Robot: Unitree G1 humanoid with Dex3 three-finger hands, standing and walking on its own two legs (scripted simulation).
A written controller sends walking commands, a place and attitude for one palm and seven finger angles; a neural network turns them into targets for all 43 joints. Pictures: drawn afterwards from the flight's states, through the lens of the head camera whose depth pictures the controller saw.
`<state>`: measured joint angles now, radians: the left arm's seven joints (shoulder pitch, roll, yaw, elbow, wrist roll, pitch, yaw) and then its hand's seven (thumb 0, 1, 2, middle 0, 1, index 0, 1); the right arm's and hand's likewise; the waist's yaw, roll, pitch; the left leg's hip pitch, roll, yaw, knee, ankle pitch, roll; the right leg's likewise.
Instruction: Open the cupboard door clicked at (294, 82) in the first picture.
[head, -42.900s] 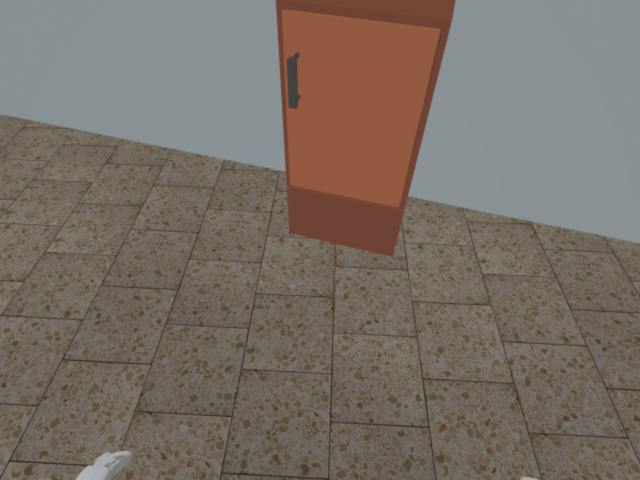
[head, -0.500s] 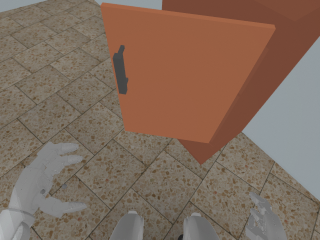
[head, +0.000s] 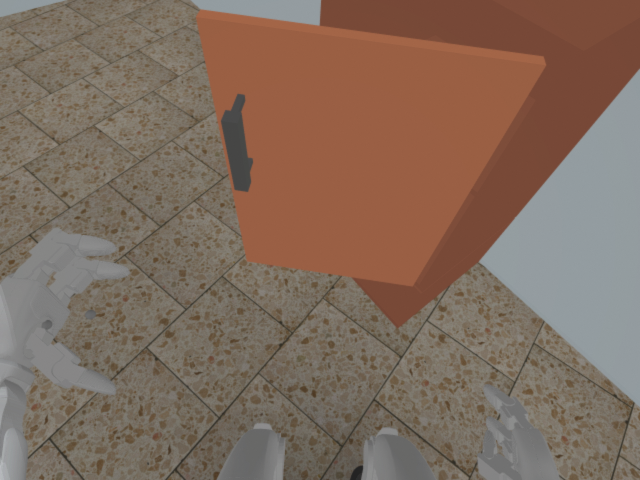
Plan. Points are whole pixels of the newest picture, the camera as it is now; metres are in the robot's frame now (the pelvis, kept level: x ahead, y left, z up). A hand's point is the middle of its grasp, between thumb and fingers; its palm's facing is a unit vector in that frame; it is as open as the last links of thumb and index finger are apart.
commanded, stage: raise the hand with hooked fingers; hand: left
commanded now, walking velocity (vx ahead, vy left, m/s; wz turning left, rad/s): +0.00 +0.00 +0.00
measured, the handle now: (241, 145) +0.56 +0.16 +0.04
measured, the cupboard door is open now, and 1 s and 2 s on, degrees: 44 44 44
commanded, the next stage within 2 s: move the hooked fingers beside the handle in 0.54 s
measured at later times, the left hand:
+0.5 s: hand (90, 309) +0.29 +0.27 +0.05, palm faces -0.09 -0.99 -0.07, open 14.0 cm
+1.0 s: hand (118, 265) +0.34 +0.26 +0.05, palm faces -0.12 -0.99 -0.04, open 14.0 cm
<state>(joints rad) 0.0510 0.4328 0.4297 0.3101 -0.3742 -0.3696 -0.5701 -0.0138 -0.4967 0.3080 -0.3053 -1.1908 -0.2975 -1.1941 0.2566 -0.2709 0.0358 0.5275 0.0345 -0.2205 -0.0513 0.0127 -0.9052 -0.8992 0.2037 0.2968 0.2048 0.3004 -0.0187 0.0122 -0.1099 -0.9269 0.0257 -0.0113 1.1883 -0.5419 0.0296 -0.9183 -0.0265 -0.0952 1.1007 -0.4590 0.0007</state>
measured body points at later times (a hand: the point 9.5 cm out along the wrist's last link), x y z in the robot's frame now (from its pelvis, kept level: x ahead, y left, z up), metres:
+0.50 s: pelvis +0.00 +0.00 +0.00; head +0.09 +0.03 +0.44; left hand +0.28 +0.33 +0.05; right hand +0.16 -0.25 -0.07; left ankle +0.02 +0.10 -0.65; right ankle +0.04 -0.13 -0.65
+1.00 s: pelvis +0.00 +0.01 +0.00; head +0.10 +0.03 +0.44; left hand +0.34 +0.32 +0.05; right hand +0.15 -0.25 -0.08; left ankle +0.02 +0.10 -0.65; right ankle +0.04 -0.13 -0.65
